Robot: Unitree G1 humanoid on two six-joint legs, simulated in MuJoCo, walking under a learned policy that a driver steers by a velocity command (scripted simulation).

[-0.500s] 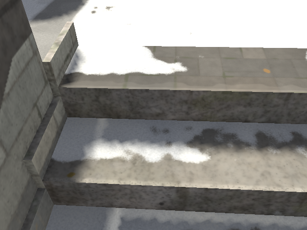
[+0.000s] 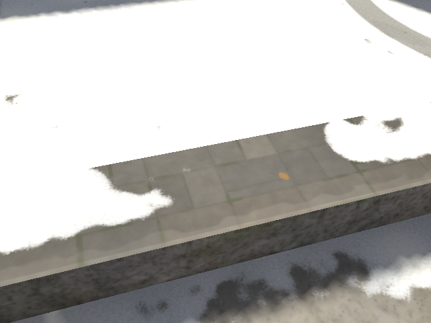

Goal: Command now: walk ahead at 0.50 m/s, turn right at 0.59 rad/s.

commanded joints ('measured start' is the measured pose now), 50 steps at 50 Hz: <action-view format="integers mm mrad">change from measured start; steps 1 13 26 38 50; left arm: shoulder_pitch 96 -404 203 -66 -572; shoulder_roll -176 -154 -80 -2 -227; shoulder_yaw -71 -71 -26 -26 -206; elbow -84 -271 140 -88 -505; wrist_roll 4 12 84 84 101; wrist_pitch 24 19 72 -100 -106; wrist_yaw -4 -9 24 -26 19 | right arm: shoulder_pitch -27 352 -312 186 332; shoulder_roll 107 -27 216 -38 -15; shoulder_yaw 44 -4 110 43 39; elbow -1 -6 -373 -114 -42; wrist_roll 3 12 112 35 94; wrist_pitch -20 21 -31 25 71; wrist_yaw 35 -53 50 80 -11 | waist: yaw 99 -161 66 -48 -49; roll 63 95 -145 246 100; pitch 173 226 -42 -95 45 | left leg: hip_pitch -47 796 -1139 362 57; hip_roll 173 261 -79 -22 1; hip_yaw -183 -70 -254 -866 -653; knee -500 -687 1618 -447 -872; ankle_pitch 163 445 -244 613 410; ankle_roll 62 99 52 257 239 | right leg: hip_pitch -165 -585 1222 128 -65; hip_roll -77 -197 -406 106 -112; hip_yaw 5 -189 -134 14 -304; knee -59 -534 -1504 192 -572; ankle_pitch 48 -167 619 -282 -376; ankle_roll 25 87 -18 76 116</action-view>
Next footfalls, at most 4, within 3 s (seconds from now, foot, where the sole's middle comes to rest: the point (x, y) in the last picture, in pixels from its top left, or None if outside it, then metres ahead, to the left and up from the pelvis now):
0.24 right None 0.27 -0.19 -0.56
0.40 right None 0.25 -0.23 -0.73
0.68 left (262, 295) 0.56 -0.11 -0.56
1.08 right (329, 168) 0.88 -0.32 -0.39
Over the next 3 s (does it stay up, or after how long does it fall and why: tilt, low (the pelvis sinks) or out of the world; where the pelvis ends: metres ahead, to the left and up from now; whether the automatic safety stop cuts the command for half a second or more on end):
stays up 1.56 0.30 0.39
